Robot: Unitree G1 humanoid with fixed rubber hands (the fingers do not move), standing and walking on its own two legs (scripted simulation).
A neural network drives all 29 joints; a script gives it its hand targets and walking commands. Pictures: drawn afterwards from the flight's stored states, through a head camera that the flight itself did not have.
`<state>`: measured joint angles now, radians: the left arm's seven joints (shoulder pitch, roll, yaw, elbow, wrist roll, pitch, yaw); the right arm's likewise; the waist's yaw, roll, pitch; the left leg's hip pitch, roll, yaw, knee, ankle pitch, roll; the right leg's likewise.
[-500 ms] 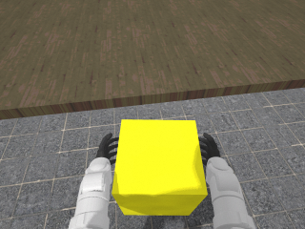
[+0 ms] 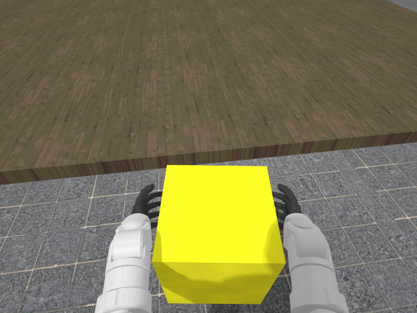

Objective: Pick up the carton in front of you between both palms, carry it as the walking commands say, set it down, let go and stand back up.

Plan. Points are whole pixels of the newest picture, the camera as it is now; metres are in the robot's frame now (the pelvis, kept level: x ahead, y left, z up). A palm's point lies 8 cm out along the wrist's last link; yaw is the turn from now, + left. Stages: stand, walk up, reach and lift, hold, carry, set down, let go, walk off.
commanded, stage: reach and lift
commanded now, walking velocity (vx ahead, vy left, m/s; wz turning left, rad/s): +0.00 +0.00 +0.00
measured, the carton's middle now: (215, 237) +0.30 +0.00 -0.04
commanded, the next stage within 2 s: hold in 0.68 s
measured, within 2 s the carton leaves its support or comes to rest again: neither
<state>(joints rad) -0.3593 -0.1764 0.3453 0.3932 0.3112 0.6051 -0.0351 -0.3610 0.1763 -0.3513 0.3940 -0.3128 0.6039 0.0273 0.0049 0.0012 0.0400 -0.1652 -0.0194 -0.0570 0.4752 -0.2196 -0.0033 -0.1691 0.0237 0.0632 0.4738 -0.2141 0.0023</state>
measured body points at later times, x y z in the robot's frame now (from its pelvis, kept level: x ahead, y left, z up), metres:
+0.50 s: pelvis +0.02 +0.00 +0.01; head -0.01 +0.00 +0.46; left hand +0.33 +0.15 +0.03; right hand +0.33 -0.15 +0.03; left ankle +0.03 +0.12 -0.74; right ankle +0.03 -0.12 -0.74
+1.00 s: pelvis +0.01 +0.00 +0.01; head -0.03 +0.00 +0.45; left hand +0.31 +0.15 +0.05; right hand +0.31 -0.15 +0.05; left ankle +0.03 +0.12 -0.74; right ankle +0.03 -0.12 -0.74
